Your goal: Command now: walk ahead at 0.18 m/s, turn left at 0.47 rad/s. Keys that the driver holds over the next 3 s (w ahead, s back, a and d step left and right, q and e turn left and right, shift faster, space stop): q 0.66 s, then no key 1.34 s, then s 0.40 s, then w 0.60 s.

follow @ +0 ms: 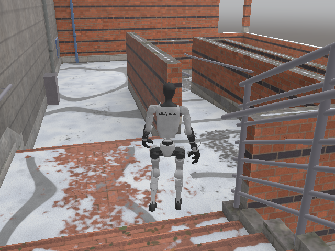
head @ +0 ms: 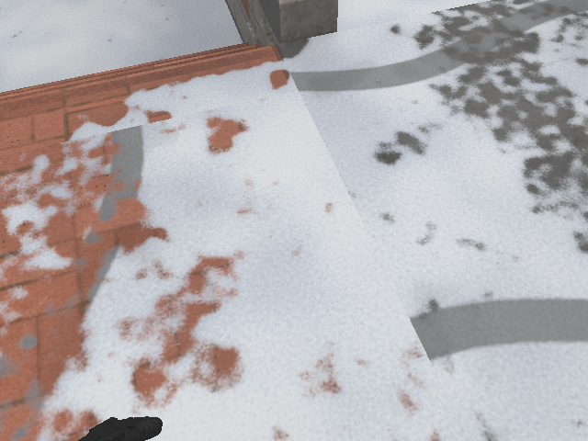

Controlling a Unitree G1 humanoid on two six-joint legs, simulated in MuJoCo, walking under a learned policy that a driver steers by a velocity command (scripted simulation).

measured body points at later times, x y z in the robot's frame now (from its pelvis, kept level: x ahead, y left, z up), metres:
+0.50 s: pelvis +0.06 +0.06 +0.01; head +0.10 +0.10 +0.46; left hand +0.12 +0.38 -0.12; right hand +0.28 -0.16 -0.08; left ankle +0.06 +0.15 -0.73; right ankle +0.10 -0.09 -0.65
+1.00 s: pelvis +0.09 +0.04 +0.01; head +0.14 +0.04 +0.46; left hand +0.07 +0.33 -0.11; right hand +0.36 -0.12 -0.10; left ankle +0.01 +0.14 -0.69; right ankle +0.15 -0.06 -0.73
